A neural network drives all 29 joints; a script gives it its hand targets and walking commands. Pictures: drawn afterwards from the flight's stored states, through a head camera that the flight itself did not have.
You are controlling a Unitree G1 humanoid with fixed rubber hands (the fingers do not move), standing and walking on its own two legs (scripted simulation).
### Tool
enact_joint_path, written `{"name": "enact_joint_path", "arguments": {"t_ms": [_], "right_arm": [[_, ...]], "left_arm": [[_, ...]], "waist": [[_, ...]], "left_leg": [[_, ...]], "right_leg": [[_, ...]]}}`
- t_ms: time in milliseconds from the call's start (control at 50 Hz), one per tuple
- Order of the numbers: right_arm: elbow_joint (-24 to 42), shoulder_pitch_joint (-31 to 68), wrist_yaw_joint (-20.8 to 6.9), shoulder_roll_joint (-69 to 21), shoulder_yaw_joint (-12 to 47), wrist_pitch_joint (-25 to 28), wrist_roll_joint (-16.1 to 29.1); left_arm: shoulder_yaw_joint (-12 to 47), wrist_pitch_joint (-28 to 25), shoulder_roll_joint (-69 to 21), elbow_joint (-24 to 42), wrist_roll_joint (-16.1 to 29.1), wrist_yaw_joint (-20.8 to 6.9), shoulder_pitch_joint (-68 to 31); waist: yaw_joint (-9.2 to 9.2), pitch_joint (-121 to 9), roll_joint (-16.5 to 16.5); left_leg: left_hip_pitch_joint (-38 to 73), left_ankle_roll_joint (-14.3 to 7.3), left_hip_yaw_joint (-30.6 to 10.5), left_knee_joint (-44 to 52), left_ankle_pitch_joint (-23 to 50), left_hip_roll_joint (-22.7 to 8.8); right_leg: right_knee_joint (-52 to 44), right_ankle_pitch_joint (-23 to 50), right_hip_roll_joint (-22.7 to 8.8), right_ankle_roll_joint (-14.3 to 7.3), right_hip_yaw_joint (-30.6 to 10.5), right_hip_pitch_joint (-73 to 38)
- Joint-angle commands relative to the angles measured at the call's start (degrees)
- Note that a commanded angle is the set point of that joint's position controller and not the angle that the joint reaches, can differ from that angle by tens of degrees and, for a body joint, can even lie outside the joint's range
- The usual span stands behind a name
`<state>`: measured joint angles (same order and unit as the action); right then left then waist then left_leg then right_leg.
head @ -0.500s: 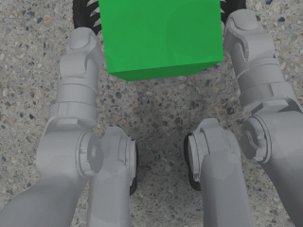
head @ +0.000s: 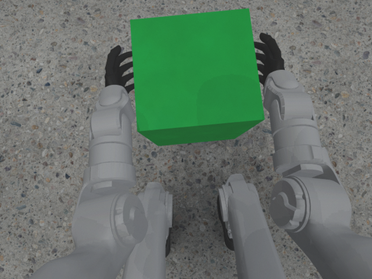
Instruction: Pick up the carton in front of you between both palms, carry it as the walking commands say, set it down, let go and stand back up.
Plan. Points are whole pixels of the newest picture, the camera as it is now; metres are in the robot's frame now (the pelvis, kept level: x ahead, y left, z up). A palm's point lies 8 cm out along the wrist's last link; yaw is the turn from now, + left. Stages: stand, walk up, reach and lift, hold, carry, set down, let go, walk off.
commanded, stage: reach and lift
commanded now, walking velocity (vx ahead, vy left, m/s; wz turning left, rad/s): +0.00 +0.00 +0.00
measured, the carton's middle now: (193, 92) +0.50 -0.03 -0.12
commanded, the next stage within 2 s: none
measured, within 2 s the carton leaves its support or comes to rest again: neither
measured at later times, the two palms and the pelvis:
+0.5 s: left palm (67, 72) +0.45 +0.13 +0.11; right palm (319, 54) +0.45 -0.17 +0.11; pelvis +0.05 +0.00 +0.14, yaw -1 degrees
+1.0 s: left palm out of the picture +0.41 +0.14 +0.26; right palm out of the picture +0.40 -0.16 +0.26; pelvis +0.09 +0.00 +0.26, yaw -1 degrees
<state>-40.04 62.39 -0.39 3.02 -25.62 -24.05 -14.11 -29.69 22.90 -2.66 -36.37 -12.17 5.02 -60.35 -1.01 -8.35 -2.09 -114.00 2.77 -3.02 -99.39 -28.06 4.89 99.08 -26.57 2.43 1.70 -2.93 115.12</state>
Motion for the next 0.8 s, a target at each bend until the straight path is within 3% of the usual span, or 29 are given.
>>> {"name": "enact_joint_path", "arguments": {"t_ms": [0, 100, 220, 420, 780], "right_arm": [[1.07, 34.42, -14.61, -62.67, 30.18, 0.54, 11.73], [2.67, 28.81, -14.25, -65.21, 33.66, 0.45, 12.99], [2.01, 21.54, -13.30, -67.18, 33.92, 1.18, 11.82], [2.72, 10.97, -12.33, -68.45, 34.04, 2.75, 9.69], [9.28, -8.06, -12.68, -68.92, 40.14, 1.81, 10.16]], "left_arm": [[34.46, -0.04, -62.42, -1.15, 11.08, -15.29, -39.08], [36.70, -0.14, -63.29, -0.46, 11.58, -15.39, -32.41], [36.55, -0.92, -63.73, -1.96, 10.45, -15.74, -24.53], [37.32, -2.24, -65.02, -2.09, 8.73, -16.27, -13.71], [43.50, -0.79, -65.83, 3.32, 8.06, -16.61, 6.90]], "waist": [[-1.82, -65.46, 0.94], [-0.82, -61.66, 2.36], [-0.26, -54.07, 3.55], [-0.35, -44.87, 2.73], [0.09, -28.92, 2.03]], "left_leg": [[34.45, -0.45, 7.54, 12.36, 9.47, 5.99], [37.61, -0.51, 6.48, 16.45, 10.79, 6.04], [41.14, -0.95, 5.23, 22.49, 10.30, 5.98], [52.16, -1.54, 2.85, 33.67, 10.92, 5.29], [81.43, -2.42, -1.64, 56.22, 21.93, 2.36]], "right_leg": [[-11.78, 12.01, 6.38, -0.86, 7.48, -42.17], [-15.97, 13.64, 6.65, -0.34, 6.41, -47.29], [-22.32, 13.35, 6.72, -0.24, 4.79, -53.07], [-33.40, 13.74, 6.38, -1.02, 2.21, -64.43], [-55.06, 23.25, 4.57, -2.04, -0.98, -89.75]]}}
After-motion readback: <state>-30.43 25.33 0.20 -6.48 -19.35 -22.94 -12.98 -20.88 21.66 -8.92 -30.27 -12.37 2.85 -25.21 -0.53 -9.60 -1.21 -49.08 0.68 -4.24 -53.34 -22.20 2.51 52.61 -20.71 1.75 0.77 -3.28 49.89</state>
